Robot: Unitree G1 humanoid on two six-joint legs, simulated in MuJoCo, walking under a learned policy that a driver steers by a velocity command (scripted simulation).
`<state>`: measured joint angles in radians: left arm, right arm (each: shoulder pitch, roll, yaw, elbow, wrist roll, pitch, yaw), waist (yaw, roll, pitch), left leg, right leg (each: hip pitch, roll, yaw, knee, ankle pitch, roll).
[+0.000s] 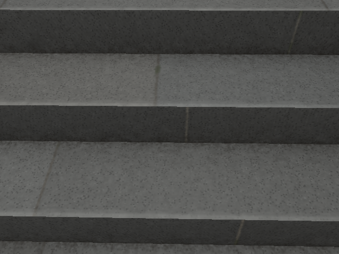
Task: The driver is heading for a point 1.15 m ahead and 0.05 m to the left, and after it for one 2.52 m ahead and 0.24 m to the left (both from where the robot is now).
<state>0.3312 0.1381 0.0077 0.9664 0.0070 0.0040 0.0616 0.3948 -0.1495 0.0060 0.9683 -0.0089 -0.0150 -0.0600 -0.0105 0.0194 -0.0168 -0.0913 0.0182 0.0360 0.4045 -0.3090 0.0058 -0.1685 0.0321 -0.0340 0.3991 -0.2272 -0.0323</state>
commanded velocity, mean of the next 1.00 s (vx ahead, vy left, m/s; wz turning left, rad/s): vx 0.17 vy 0.00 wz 0.00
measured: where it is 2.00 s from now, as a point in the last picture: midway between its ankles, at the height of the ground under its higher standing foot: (144, 159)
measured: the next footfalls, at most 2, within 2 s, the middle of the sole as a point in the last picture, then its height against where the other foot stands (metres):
left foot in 1.08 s outside the picture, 0.18 m higher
right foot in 1.58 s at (172, 180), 0.18 m higher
